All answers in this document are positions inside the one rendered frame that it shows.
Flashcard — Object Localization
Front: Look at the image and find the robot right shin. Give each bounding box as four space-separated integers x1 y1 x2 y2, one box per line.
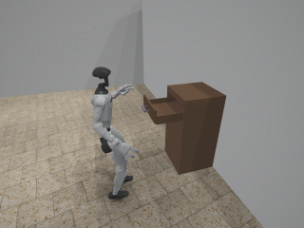
113 169 128 195

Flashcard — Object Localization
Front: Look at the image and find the drawer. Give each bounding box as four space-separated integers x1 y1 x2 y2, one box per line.
143 94 184 125

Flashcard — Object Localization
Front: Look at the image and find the handle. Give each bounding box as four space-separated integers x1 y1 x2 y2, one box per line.
141 105 150 113

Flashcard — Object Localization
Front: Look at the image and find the cabinet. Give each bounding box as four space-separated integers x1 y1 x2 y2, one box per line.
164 82 226 175

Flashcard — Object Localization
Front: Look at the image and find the right robot upper arm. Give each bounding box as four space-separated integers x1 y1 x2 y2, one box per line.
92 95 106 129

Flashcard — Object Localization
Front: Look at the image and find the left robot hand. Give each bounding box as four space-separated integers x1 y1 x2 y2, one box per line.
116 84 134 96

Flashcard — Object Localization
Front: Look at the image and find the robot right thigh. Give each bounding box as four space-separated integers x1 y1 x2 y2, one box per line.
101 139 126 173

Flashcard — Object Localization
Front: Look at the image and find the left robot forearm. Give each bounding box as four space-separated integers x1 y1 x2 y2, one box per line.
110 91 119 100

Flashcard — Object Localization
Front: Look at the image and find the right robot forearm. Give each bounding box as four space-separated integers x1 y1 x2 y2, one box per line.
94 123 122 148

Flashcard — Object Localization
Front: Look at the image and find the right robot hand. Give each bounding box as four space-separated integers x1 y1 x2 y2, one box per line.
118 142 140 159

